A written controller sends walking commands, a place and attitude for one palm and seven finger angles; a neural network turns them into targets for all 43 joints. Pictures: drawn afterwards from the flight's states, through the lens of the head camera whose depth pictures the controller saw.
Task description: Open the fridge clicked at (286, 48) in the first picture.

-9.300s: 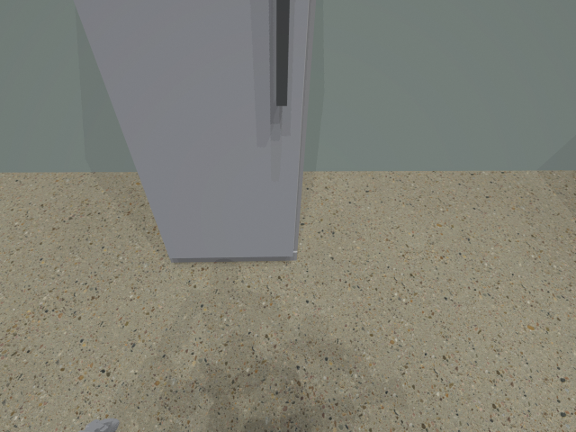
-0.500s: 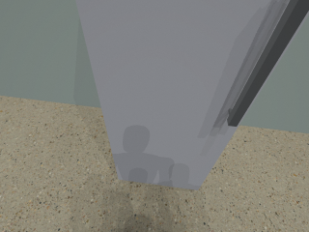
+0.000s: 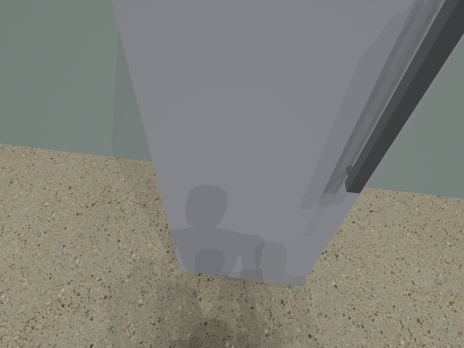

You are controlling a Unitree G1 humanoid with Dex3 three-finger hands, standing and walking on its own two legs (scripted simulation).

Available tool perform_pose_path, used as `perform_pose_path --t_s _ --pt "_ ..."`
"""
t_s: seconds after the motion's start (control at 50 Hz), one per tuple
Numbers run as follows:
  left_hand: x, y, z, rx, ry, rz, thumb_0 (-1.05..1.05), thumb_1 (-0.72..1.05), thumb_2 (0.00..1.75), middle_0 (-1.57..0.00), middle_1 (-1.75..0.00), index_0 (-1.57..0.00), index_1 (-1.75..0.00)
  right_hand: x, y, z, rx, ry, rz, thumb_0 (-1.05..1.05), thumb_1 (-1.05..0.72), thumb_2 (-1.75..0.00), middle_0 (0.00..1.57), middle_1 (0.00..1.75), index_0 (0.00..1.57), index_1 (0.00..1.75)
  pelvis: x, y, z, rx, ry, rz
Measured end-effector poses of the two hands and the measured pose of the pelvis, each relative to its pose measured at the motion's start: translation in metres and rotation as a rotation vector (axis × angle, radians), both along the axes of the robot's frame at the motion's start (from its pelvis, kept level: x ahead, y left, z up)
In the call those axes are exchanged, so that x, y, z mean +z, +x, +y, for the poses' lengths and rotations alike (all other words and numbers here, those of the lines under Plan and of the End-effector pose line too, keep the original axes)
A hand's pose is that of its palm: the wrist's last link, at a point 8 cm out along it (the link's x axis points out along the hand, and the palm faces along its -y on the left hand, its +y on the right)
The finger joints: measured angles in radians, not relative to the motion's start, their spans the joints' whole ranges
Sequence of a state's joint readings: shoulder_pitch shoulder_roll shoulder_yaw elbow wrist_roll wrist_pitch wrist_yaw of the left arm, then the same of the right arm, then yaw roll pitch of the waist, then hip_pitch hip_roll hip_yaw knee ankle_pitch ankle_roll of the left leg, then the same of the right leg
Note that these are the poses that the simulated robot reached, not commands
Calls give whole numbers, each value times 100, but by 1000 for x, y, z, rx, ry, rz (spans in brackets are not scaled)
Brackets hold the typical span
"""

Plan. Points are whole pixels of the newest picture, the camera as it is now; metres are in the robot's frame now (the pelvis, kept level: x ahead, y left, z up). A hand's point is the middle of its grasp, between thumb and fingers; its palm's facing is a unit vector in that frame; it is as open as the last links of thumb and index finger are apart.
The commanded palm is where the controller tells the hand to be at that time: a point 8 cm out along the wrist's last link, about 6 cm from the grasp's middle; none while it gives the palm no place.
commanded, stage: look again from close up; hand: right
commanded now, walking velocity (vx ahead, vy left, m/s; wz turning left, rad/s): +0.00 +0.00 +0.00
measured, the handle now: (398, 96) +0.45 -0.21 +0.24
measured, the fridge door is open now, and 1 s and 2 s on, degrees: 0 0 0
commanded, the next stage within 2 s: raise the hand to about handle height in 0.26 s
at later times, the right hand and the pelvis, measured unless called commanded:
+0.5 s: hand out of the picture +0.15 -0.20 -0.06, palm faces +0.30 +0.93 -0.19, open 7.3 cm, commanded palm +0.11 -0.24 -0.05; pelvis +0.00 +0.00 -0.01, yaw -3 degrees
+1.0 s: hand (388, 315) +0.19 -0.21 +0.03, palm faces +0.09 +0.99 -0.08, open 9.9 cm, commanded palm +0.15 -0.27 +0.04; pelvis +0.01 +0.00 -0.05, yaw -6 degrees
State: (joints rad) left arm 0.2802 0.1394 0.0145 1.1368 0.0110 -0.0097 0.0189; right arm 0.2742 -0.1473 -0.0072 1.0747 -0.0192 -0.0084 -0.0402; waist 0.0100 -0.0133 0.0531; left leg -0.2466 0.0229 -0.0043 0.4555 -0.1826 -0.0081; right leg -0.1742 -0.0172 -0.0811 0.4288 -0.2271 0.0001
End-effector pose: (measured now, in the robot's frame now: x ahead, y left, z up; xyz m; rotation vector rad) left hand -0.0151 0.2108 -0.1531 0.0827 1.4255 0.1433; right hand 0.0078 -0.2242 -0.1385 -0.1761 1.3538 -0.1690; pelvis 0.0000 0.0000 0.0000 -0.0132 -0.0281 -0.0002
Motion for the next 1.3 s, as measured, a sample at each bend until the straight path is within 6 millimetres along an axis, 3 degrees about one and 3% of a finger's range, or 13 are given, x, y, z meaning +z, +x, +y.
perform_pose_path --t_s 0.38,0.4,0.46,0.54,0.6,0.68,0.76,0.82,0.9,0.96,1.06,1.18,1.3 --pt "1 11 4 -9 7 -10 1 91 90 -20 -30 -19 -30 -2 0 5 -2 5 10 0 -92 -90 20 30 20 30 0 5 2 -1 7 0" --pt "3 15 6 -12 16 -42 1 91 90 -20 -30 -19 -30 3 8 1 -55 1 -35 1 -93 -90 20 30 21 30 -1 5 2 -5 8 -1" --pt "14 45 17 -32 87 -264 2 92 90 -21 -30 -20 -30 54 68 -18 -125 -73 -448 3 -93 -90 21 31 21 31 -5 6 2 -23 1 -5" --pt "32 107 35 -79 140 -577 2 92 90 -20 -30 -20 -30 134 148 -21 -82 -76 -1009 3 -89 -88 21 33 21 34 -14 2 1 -60 4 24" --pt "52 156 45 -124 164 -776 2 92 90 -20 -30 -20 -30 166 179 -12 20 22 -1332 2 -83 -86 21 37 21 37 -27 0 3 -49 0 80" --pt "81 211 51 -178 186 -964 2 92 90 -20 -30 -19 -30 152 175 -2 164 145 -1416 0 -74 -82 21 42 21 42 -45 0 6 -38 0 119" --pt "100 249 42 -238 204 -1051 2 91 90 -20 -30 -19 -30 120 142 -15 72 154 -1262 0 -64 -79 23 47 23 48 -53 5 7 -49 10 137" --pt "100 265 27 -294 188 -1060 1 91 90 -20 -30 -19 -30 122 119 -31 -7 57 -1242 1 -57 -76 23 52 23 52 -56 9 8 -70 31 142" --pt "80 267 2 -357 123 -1006 1 91 90 -20 -30 -19 -30 151 117 -40 23 -21 -1370 1 -47 -72 23 58 23 58 -58 10 7 -100 59 142" --pt "61 255 -16 -355 63 -940 1 91 90 -20 -30 -20 -30 168 137 -40 109 5 -1419 1 -40 -69 24 62 24 62 -56 9 6 -109 69 136" --pt "44 224 -29 -265 1 -847 2 91 90 -21 -30 -20 -30 184 170 -47 173 74 -1339 1 -28 -64 25 70 25 70 -45 13 2 -93 59 129" --pt "46 199 -18 -204 27 -810 2 90 90 -21 -30 -20 -30 208 181 -67 126 37 -1341 0 -14 -58 26 79 26 79 -33 20 -4 -73 44 113" --pt "58 198 6 -218 105 -822 2 90 90 -21 -30 -20 -30 226 185 -75 132 19 -1383 0 0 -52 27 88 27 88 -27 21 -8 -74 41 87"
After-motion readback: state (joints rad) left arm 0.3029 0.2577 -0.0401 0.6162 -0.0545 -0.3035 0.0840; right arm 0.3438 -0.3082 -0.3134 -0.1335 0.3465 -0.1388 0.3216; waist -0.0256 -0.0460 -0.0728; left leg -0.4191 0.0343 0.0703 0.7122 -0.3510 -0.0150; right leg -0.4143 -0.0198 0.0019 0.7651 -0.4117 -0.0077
